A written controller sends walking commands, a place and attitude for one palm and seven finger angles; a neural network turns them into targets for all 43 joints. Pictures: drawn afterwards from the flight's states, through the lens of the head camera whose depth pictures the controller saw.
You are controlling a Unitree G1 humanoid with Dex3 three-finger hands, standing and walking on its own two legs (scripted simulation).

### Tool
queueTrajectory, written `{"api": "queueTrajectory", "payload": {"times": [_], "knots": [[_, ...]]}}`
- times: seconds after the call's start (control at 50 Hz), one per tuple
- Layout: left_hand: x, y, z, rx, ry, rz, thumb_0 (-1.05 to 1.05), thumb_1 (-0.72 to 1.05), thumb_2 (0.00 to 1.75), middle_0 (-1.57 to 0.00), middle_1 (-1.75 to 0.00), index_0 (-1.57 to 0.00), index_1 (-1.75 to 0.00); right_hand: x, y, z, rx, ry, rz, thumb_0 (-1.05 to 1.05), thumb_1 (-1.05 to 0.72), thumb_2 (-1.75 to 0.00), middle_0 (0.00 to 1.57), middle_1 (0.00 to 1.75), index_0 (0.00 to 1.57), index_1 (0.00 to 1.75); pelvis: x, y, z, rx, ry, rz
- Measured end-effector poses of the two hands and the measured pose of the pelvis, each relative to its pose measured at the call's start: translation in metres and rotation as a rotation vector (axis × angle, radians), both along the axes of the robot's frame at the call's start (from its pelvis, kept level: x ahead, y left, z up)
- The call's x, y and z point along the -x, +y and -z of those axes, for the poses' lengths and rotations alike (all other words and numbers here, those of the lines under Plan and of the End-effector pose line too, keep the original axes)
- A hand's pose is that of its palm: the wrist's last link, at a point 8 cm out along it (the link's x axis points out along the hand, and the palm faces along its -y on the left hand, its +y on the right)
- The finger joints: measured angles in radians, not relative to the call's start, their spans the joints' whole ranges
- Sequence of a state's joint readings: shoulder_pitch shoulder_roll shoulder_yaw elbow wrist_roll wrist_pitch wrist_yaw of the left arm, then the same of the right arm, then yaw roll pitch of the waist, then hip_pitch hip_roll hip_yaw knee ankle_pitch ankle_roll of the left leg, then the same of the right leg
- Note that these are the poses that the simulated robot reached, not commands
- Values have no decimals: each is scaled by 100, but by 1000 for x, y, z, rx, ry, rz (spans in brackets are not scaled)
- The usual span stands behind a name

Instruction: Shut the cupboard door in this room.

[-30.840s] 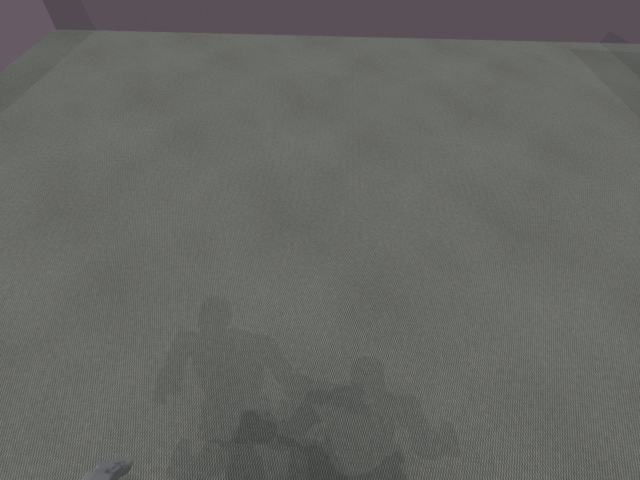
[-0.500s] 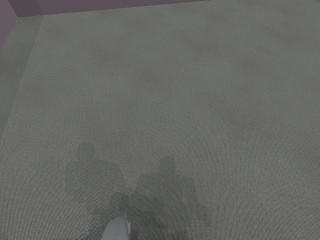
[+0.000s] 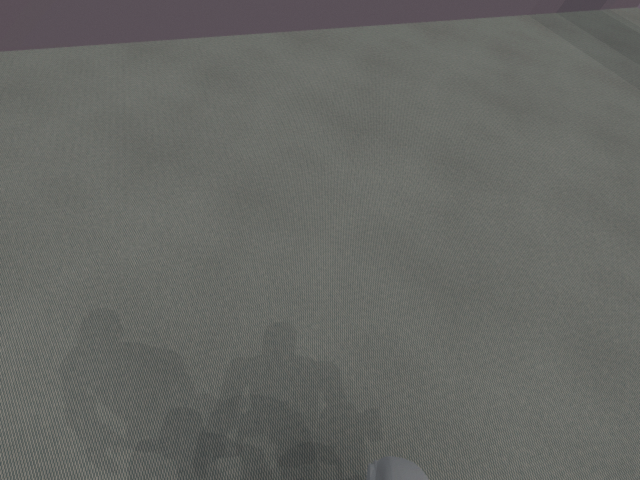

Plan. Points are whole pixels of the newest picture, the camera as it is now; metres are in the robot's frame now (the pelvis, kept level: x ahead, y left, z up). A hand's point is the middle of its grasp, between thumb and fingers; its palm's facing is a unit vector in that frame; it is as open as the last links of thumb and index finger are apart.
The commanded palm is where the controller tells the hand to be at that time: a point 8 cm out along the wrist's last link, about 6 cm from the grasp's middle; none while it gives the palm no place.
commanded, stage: walk to a spot facing it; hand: left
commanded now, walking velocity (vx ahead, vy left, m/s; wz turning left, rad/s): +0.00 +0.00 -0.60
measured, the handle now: out of the picture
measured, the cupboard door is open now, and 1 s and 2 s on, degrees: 80 80 80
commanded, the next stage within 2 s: turn to face it in 0.22 s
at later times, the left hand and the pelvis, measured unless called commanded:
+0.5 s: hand (266, 362) +0.31 +0.11 -0.16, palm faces -0.25 -0.94 -0.25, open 7.3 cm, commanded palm none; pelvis +0.15 -0.04 -0.01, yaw -12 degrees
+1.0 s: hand (182, 405) +0.23 +0.23 -0.18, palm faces +0.12 -0.96 -0.25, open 7.4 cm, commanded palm none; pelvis +0.19 +0.01 +0.00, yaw +4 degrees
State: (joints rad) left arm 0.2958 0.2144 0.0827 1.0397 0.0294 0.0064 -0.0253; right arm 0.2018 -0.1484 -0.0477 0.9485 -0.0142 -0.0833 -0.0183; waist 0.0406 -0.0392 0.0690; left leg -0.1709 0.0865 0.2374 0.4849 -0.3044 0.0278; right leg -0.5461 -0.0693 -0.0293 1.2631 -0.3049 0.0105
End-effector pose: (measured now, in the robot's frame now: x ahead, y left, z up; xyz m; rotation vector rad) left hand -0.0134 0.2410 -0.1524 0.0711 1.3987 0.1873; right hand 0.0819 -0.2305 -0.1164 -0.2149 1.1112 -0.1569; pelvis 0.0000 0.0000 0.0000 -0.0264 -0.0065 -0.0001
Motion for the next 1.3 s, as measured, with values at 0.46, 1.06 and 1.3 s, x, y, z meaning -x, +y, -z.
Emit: {"api": "queueTrajectory", "payload": {"times": [0.46, 1.06, 1.3], "knots": [[-324, -79, -18, -77, -270, 401, 0, 91, 90, -19, -30, -20, -30, -13, -42, 48, -109, 251, 346, 1, -91, -89, 20, 30, 20, 30, -142, -42, 15, -31, -11, 224], [-232, 36, -15, -123, -81, -48, 1, 91, 90, -19, -30, -20, -30, -163, -1, 10, -4, 204, -22, 0, -91, -89, 20, 30, 20, 30, -191, 3, -3, 9, 40, -107], [-263, -19, -31, -165, -273, -107, 0, 91, 90, -19, -30, -20, -30, -200, -60, 34, -17, 194, -140, 1, -91, -89, 21, 30, 20, 30, -186, -51, 9, -30, 38, -265]]}}
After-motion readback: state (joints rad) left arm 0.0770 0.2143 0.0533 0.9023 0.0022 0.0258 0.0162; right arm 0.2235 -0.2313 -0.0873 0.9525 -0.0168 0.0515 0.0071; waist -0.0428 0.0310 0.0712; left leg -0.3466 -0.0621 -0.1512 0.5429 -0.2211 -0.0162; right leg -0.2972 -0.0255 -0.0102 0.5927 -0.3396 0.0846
